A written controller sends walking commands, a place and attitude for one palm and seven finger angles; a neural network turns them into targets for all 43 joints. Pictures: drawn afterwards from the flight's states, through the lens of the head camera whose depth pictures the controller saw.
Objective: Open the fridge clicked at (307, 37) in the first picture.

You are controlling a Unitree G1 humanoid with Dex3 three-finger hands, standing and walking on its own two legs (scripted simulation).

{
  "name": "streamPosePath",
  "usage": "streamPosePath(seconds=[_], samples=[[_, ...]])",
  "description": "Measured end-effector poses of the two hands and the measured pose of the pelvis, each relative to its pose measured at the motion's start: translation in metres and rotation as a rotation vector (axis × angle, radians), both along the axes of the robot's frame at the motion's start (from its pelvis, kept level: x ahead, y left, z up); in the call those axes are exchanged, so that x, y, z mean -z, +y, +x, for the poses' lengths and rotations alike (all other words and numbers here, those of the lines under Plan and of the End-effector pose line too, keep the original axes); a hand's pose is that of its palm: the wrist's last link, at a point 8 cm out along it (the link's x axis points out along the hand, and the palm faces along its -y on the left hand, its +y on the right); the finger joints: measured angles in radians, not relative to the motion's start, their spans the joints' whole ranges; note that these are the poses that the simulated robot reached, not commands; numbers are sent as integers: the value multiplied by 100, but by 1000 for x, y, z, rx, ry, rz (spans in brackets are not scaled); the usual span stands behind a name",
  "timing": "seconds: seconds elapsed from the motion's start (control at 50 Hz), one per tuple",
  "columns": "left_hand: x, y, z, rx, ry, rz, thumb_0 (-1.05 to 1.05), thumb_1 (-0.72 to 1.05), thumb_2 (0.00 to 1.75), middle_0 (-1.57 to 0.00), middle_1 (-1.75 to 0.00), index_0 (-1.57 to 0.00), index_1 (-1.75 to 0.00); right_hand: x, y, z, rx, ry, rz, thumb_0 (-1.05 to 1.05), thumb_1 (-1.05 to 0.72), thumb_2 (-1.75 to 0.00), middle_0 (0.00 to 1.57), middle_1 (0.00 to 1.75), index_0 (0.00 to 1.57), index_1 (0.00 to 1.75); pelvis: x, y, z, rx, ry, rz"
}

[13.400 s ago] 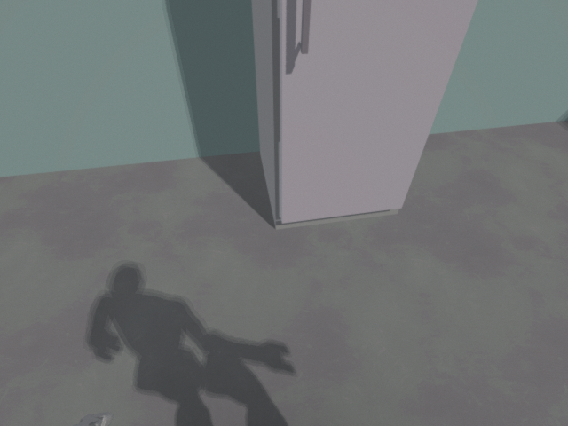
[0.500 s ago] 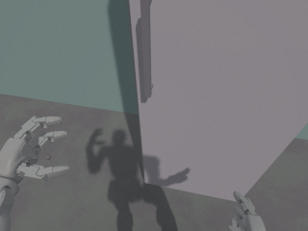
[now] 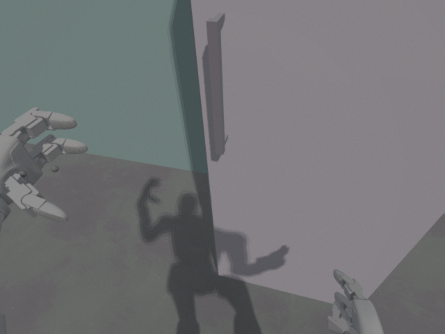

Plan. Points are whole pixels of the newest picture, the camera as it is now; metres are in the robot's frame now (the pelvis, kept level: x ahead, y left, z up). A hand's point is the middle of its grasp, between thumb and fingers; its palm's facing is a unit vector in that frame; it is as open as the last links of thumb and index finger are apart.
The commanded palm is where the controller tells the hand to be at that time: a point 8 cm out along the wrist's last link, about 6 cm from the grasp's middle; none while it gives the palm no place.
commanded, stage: raise the hand to about handle height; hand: left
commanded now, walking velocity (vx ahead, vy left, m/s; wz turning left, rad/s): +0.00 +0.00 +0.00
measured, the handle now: (220, 93) +0.49 +0.06 +0.22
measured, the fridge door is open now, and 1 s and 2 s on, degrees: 0 0 0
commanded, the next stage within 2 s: move the hooked fingers beside the handle in 0.62 s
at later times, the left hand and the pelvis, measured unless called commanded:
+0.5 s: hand (48, 155) +0.27 +0.28 +0.24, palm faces -0.01 -0.99 -0.14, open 14.0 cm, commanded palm +0.23 +0.32 +0.25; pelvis -0.01 +0.00 +0.00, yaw +0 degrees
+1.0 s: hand (77, 146) +0.29 +0.25 +0.24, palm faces -0.05 -0.99 -0.13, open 14.0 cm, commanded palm +0.26 +0.29 +0.25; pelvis -0.01 +0.00 +0.00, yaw +0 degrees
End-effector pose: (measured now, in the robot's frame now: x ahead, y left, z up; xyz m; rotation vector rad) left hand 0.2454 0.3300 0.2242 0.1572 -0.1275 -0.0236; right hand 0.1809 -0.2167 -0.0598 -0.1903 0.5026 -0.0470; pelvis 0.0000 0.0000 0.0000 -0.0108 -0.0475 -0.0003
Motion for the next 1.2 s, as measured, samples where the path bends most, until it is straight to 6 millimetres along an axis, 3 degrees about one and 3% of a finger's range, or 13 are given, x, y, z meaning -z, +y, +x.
streamPosePath(seconds=[0.2,0.4,0.8,1.2], samples=[[-39,5,12,2,-24,2,-2,-50,30,-31,-120,-30,-120,1,-3,0,-7,18,14,1,-91,-90,20,30,20,30,-1,-2,-2,-2,1,6],[-18,-2,8,19,26,-17,-2,-50,30,-30,-120,-30,-120,0,-9,-9,13,26,7,1,-91,-90,20,30,20,30,-1,-1,-7,7,0,9],[-26,-2,5,8,6,-8,-2,-50,30,-31,-120,-30,-120,2,-2,-14,5,19,19,1,-91,-90,20,30,20,30,0,0,-11,3,-12,10],[-23,-53,52,64,15,-42,-2,-50,30,-31,-120,-30,-120,8,-10,-18,47,48,28,1,-91,-90,20,30,20,30,0,-3,-9,11,4,16]])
